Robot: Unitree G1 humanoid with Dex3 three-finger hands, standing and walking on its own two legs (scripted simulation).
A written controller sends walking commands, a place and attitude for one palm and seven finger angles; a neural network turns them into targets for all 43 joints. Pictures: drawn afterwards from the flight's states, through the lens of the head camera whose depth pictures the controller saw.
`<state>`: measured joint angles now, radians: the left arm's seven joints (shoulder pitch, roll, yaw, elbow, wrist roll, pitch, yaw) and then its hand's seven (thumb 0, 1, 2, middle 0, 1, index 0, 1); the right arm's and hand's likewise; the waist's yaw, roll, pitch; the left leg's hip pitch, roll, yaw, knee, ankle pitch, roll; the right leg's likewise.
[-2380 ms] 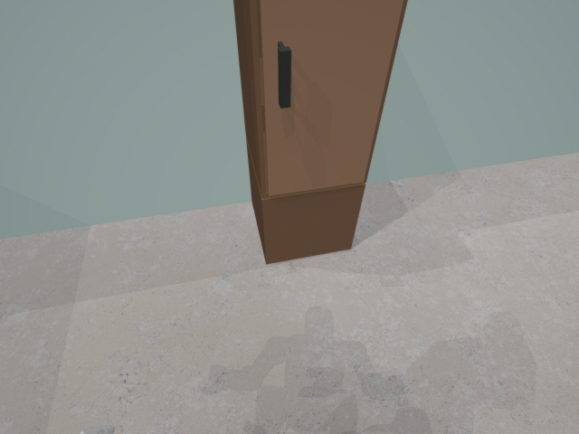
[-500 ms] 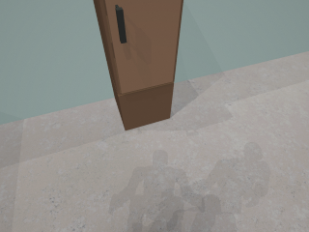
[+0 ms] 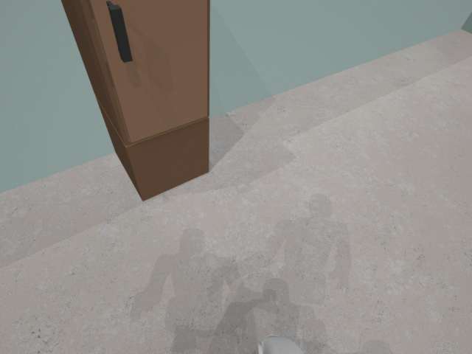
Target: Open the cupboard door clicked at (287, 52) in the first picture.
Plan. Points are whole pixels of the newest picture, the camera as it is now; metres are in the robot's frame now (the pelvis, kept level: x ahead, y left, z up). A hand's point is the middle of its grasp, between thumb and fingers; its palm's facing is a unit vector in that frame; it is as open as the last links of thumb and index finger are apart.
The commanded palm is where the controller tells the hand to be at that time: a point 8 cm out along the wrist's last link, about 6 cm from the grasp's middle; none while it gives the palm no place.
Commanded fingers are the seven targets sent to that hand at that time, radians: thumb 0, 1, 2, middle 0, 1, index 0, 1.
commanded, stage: walk to a spot facing it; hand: left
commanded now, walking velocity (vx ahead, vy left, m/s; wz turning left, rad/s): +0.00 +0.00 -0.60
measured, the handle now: (118, 32) +0.86 +0.42 +0.09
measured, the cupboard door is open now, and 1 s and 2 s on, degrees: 0 0 0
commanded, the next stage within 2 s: turn to face it in 1.34 s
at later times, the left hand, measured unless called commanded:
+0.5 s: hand (165, 353) +0.14 +0.14 -0.17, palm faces -0.32 -0.93 -0.20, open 7.4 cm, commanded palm none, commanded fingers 0.00 0.90 0.90 -0.20 -0.30 -0.20 -0.30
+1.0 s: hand (252, 255) +0.36 -0.02 -0.17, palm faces -0.67 -0.73 -0.14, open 7.4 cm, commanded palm none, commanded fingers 0.00 0.90 0.90 -0.20 -0.30 -0.20 -0.30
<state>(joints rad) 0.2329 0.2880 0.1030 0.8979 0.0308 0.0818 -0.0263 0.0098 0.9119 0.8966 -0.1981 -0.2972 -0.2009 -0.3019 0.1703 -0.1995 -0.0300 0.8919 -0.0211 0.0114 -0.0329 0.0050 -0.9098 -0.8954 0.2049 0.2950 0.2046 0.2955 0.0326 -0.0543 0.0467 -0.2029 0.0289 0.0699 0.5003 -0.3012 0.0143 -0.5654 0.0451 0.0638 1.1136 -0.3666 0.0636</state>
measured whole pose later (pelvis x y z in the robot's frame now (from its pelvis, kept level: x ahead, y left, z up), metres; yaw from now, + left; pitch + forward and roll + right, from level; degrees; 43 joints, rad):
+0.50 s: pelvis +0.02 -0.03 +0.00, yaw -19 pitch +0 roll +0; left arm 0.24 0.22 0.04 0.92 0.03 0.02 -0.02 0.01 0.91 0.90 -0.20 -0.30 -0.20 -0.30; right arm 0.24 -0.27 -0.06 0.92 -0.03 0.03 0.01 0.01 -0.91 -0.90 0.20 0.29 0.20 0.29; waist -0.01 -0.01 0.03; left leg -0.44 0.09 0.08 0.86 -0.41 -0.08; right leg -0.21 0.01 0.07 0.51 -0.30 0.00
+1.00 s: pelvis +0.16 -0.08 +0.00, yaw -39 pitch +1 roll -1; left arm 0.10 0.20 0.08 0.94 0.04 0.05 -0.06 0.01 0.92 0.90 -0.19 -0.30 -0.19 -0.30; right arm 0.48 -0.13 -0.03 1.07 -0.03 -0.06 -0.02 0.00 -0.91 -0.90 0.20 0.29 0.20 0.30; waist -0.07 -0.03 0.09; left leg 0.05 0.13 0.39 0.37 -0.39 -0.05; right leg -0.58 -0.09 -0.12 0.80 -0.19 0.01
